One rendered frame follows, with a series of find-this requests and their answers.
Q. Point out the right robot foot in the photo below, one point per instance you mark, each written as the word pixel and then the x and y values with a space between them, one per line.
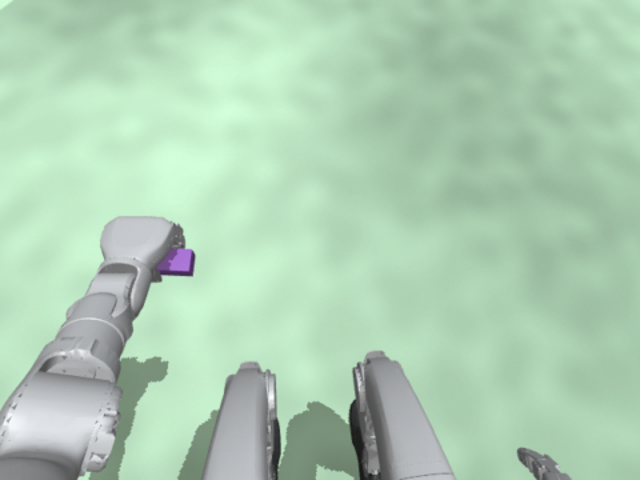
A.
pixel 359 444

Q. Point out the left robot hand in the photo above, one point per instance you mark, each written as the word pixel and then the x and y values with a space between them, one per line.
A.
pixel 142 238

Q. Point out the left robot arm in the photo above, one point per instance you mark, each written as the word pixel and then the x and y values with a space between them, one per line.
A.
pixel 61 420

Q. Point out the small box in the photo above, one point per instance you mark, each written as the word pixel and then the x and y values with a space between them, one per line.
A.
pixel 178 262

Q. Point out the right robot hand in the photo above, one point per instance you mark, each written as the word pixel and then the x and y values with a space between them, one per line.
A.
pixel 542 467

